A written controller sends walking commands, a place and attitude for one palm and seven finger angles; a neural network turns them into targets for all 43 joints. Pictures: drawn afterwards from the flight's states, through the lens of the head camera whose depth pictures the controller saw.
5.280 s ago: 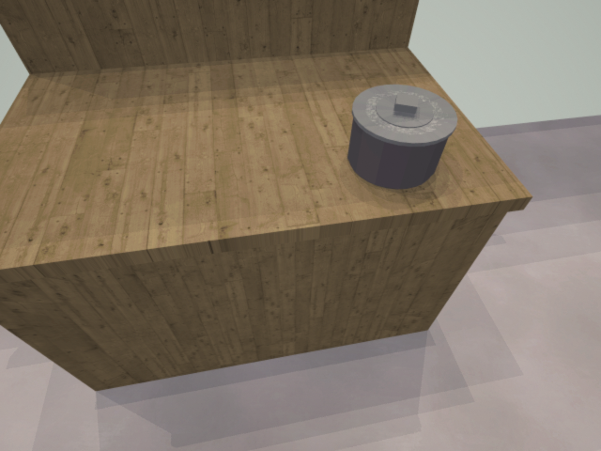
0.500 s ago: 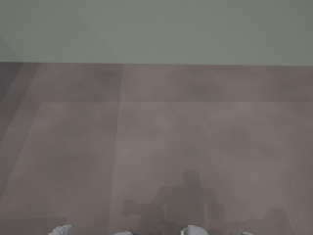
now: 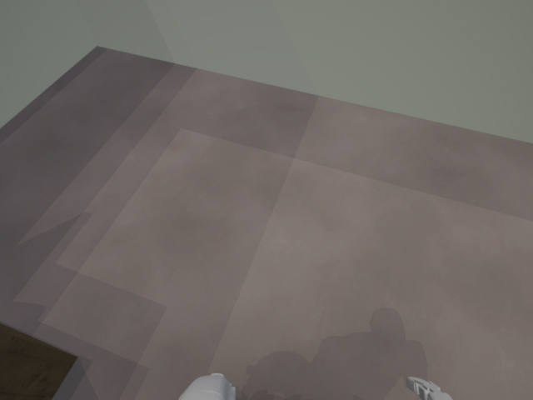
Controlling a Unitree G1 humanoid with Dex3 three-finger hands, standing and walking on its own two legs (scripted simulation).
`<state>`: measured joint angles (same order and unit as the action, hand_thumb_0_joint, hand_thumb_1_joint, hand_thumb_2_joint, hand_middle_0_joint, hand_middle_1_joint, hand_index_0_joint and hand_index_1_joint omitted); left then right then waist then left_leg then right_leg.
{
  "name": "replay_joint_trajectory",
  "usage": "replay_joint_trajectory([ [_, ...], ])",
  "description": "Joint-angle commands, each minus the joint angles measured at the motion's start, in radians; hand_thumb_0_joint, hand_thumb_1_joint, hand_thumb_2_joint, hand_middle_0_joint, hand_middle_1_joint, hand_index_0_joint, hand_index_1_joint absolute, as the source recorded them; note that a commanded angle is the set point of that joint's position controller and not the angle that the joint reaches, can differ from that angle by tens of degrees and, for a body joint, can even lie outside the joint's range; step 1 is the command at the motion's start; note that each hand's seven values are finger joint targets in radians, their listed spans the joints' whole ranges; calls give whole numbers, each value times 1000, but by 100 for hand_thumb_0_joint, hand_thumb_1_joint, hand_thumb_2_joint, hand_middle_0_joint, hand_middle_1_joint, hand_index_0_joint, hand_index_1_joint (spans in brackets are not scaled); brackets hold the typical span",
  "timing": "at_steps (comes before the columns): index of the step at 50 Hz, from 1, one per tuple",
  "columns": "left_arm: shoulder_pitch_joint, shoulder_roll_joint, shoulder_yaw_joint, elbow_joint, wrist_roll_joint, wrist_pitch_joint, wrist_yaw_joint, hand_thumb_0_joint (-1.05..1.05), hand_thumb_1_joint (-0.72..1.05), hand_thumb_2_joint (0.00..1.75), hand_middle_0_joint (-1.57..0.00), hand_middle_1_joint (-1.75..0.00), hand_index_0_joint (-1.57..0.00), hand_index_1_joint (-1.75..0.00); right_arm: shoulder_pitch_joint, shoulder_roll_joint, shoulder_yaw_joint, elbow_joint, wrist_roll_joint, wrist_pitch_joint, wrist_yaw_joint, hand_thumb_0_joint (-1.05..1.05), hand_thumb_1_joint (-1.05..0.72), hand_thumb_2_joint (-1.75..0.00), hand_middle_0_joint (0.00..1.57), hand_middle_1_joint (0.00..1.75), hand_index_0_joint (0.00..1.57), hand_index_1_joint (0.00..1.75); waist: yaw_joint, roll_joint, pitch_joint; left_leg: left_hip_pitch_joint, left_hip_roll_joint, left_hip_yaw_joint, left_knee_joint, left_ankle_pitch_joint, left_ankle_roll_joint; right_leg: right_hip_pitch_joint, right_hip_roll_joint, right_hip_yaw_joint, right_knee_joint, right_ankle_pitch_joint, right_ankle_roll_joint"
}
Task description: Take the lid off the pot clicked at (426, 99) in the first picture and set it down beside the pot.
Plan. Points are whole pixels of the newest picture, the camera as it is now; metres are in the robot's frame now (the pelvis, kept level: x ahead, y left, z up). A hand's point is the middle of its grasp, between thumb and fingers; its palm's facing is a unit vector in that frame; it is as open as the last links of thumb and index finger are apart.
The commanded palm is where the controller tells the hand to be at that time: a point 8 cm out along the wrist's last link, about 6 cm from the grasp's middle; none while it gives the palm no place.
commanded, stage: turn to face it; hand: left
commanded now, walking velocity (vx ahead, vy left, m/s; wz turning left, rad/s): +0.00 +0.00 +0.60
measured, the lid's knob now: out of the picture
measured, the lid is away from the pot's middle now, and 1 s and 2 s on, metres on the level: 0.00 0.00 0.00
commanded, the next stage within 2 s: none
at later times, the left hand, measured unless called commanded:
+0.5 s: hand out of the picture +0.10 +0.23 -0.14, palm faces +0.27 -0.90 -0.33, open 7.4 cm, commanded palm none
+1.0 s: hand out of the picture -0.07 +0.22 -0.18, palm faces +0.59 -0.75 -0.29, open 7.4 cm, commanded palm none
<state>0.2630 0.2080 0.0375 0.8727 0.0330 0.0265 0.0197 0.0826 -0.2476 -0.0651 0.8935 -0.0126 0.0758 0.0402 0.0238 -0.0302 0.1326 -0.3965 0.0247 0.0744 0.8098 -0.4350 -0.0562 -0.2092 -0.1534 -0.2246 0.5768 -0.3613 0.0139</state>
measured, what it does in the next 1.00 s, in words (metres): steps on the spot, turning left: left foot, then right foot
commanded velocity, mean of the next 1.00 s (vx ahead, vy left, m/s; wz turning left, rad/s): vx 0.00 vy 0.00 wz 0.60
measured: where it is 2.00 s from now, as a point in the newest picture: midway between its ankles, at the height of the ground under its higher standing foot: outside the picture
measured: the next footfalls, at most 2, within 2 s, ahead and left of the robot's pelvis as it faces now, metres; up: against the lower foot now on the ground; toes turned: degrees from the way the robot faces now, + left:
left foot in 0.06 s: +0.04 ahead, +0.13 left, +0.00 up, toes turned +8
right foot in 0.46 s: +0.08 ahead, -0.11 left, +0.00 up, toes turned +15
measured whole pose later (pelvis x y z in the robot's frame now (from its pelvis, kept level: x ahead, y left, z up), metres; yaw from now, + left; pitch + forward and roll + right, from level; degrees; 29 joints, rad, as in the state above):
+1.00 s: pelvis +0.03 +0.01 -0.01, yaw +36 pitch +0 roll +0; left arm 0.23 0.29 0.08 0.91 0.02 0.08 0.02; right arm 0.11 -0.25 -0.05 0.85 -0.02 0.02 0.02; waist 0.02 -0.05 0.12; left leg -0.32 -0.02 0.05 0.62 -0.31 0.04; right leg -0.44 -0.12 -0.08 1.13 -0.53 0.09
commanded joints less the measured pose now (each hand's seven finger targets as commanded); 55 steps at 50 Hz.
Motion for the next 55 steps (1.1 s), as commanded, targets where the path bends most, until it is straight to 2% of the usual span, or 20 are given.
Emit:
replay_joint_trajectory([
  [1,25,241,76,-45,-15,-17,7,0,90,90,-20,-30,-20,-30,25,-97,-24,-98,-1,-50,-11,0,-90,-90,20,30,20,30,-20,-138,-215,186,-23,50,-354,194,29,109,-189,78,72,676,-48],
  [2,28,211,74,-65,-23,-18,1,0,90,90,-20,-30,-20,-30,114,-181,-47,-84,-8,-61,-18,0,-90,-90,20,30,20,30,-70,30,-295,435,105,-100,-419,426,94,-91,-140,40,289,494,16],
  [3,-25,144,52,-117,-28,-18,-10,0,90,90,-20,-30,-20,-30,195,-301,-81,-73,-3,-62,-26,0,-90,-90,20,30,20,30,-123,364,-308,578,391,-471,-404,928,258,-408,12,51,509,-274,98],
  [4,-86,163,50,-135,-17,-2,2,0,90,90,-20,-30,-20,-30,255,-297,-76,-41,6,-53,-29,0,-90,-90,20,30,20,30,-140,261,-316,528,415,-432,-382,925,306,-427,7,171,587,-320,82],
  [9,-67,148,60,-70,-15,10,-8,0,90,90,-20,-30,-20,-30,31,-195,-45,-110,-6,-60,-46,0,-90,-90,20,30,20,30,-29,177,-151,200,198,-275,-456,563,204,-329,32,216,568,-51,93],
  [14,-107,141,55,-96,-16,10,-7,0,90,90,-20,-30,-20,-30,73,-209,-54,-96,-8,-57,-42,0,-90,-90,20,30,20,30,-48,180,-167,228,184,-348,-466,465,222,-301,72,219,390,-54,93],
  [18,-126,132,47,-118,-23,-3,-3,0,90,90,-20,-30,-20,-30,94,-213,-64,-92,-11,-52,-43,0,-90,-90,20,30,20,30,-56,192,-205,232,175,-408,-396,600,221,-200,120,210,205,-77,81],
  [21,-38,154,51,-104,-28,-20,1,0,90,90,-20,-30,-20,-30,55,-199,-64,-101,-1,-47,-42,0,-90,-90,20,30,20,30,-3,164,-225,118,116,-414,-298,586,164,25,144,194,-79,110,71],
  [22,6,200,62,-99,-22,-31,8,0,90,90,-20,-30,-20,-30,59,-157,-59,-110,7,-48,-39,0,-90,-90,20,30,20,30,18,50,-245,1,55,-367,-195,418,109,175,39,287,-218,189,47],
  [23,21,296,82,-101,-5,-38,17,0,90,90,-20,-30,-20,-30,79,-81,-44,-129,12,-51,-33,0,-90,-90,20,30,20,30,24,-260,-243,-216,-101,-154,29,-35,17,290,-258,570,-284,338,-68],
  [24,13,304,74,-109,-12,-31,18,0,90,90,-20,-30,-20,-30,69,-114,-49,-134,-4,-48,-38,0,-90,-90,20,30,20,30,24,-187,-218,-225,-70,-164,235,-197,7,189,-359,575,-261,444,-161],
  [28,-93,176,46,-126,-15,-36,20,0,90,90,-20,-30,-20,-30,83,-95,-43,-72,-6,-27,-18,0,-90,-90,20,30,20,30,-36,-139,-136,-223,-6,-112,437,-2,-21,130,-173,277,-178,653,-130],
  [38,20,234,65,-70,-6,-23,16,0,90,90,-20,-30,-20,-30,-49,-64,-12,-97,4,-30,-4,0,-90,-90,20,30,20,30,29,-190,-137,-54,-6,25,11,3,-7,161,-203,152,-138,708,-128],
  [40,20,243,70,-64,-6,-18,13,0,90,90,-20,-30,-20,-30,-34,-68,-9,-100,4,-37,-7,0,-90,-90,20,30,20,30,21,-188,-157,4,-19,48,-87,27,9,161,-208,133,-97,720,-114],
  [42,6,246,74,-57,-15,-17,8,0,90,90,-20,-30,-20,-30,49,-96,-18,-88,-2,-46,-13,0,-90,-90,20,30,20,30,-29,-144,-201,162,-33,61,-295,173,28,117,-192,71,43,693,-60],
  [43,2,229,73,-67,-23,-17,3,0,90,90,-20,-30,-20,-30,136,-160,-37,-71,-8,-56,-16,0,-90,-90,20,30,20,30,-79,-27,-271,386,43,-33,-395,362,75,-33,-164,44,251,577,-7],
  [44,-14,156,56,-115,-31,-16,-9,0,90,90,-20,-30,-20,-30,210,-288,-73,-67,-9,-62,-24,0,-90,-90,20,30,20,30,-122,330,-310,571,350,-443,-403,809,240,-369,3,31,509,-167,85],
  [45,-75,166,46,-146,-20,-7,-1,0,90,90,-20,-30,-20,-30,276,-315,-72,-42,6,-51,-25,0,-90,-90,20,30,20,30,-140,269,-320,536,428,-464,-386,932,323,-415,17,151,607,-333,76],
  [50,-65,161,59,-71,-14,13,-7,0,90,90,-20,-30,-20,-30,43,-200,-36,-106,-5,-59,-46,0,-90,-90,20,30,20,30,-29,183,-134,184,196,-293,-476,501,205,-322,25,221,592,-53,87],
  [55,-90,154,53,-89,-15,13,-7,0,90,90,-20,-30,-20,-30,70,-214,-46,-97,-6,-55,-40,0,-90,-90,20,30,20,30,-45,176,-150,190,179,-362,-495,355,221,-293,64,219,406,-49,91],
])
